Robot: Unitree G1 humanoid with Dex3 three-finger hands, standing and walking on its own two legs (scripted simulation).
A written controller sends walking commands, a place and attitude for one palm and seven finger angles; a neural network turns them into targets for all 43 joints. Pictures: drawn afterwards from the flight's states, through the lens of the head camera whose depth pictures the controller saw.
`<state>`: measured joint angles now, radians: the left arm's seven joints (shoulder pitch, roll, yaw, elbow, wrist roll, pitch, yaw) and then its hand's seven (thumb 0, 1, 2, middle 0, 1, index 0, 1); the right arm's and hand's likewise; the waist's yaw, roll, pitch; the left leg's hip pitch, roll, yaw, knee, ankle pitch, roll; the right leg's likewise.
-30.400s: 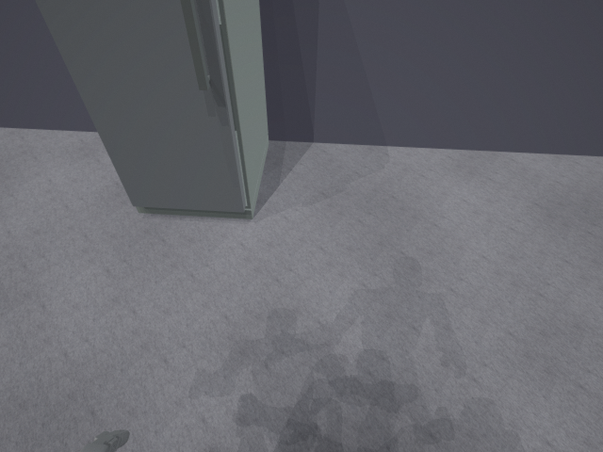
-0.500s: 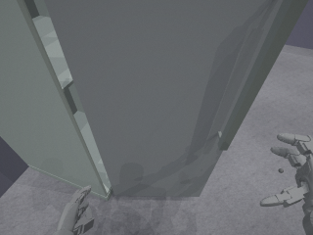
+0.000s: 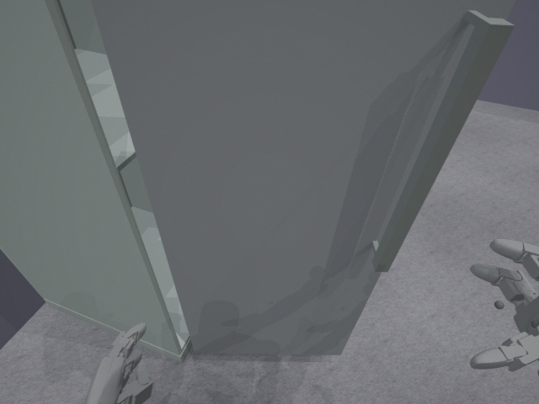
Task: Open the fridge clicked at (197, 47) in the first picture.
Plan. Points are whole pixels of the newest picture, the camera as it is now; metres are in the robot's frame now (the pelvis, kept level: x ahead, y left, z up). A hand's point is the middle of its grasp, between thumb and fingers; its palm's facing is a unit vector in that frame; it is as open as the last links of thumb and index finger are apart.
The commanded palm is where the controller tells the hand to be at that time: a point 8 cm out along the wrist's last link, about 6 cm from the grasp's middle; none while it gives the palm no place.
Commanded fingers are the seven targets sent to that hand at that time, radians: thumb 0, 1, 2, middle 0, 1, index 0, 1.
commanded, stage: draw the hand back to the body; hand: right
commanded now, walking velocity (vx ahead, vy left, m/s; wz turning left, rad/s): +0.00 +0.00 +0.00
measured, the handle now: (415, 172) +0.43 -0.22 +0.16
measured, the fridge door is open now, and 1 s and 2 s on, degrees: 70 70 70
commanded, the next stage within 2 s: step back with the hand held close in 1.20 s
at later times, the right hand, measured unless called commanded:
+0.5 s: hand (528, 305) +0.21 -0.29 +0.14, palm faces +0.47 +0.81 -0.34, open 12.0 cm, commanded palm +0.16 -0.32 +0.17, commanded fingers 0.00 -0.36 -0.64 0.22 0.62 0.22 0.62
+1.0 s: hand (534, 287) +0.22 -0.28 +0.17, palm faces +0.46 +0.81 -0.37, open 7.7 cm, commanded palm +0.17 -0.31 +0.19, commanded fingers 0.00 -0.90 -0.90 0.20 0.30 0.20 0.30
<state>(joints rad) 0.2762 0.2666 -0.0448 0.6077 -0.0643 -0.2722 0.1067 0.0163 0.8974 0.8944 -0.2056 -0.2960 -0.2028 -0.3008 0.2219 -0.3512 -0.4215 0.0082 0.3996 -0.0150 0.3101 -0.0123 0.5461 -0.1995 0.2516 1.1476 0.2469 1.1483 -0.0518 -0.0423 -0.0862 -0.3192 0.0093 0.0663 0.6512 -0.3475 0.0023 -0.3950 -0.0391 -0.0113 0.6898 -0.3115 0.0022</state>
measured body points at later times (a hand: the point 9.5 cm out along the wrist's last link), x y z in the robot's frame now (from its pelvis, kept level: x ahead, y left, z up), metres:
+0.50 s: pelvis +0.01 -0.01 +0.02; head -0.01 +0.00 +0.47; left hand +0.20 +0.21 -0.06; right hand +0.18 -0.33 +0.16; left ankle +0.00 +0.12 -0.72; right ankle +0.03 -0.12 -0.72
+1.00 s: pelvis +0.03 -0.01 +0.02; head +0.00 +0.01 +0.47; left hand +0.22 +0.21 -0.06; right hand +0.19 -0.32 +0.19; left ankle +0.00 +0.12 -0.72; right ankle +0.03 -0.12 -0.72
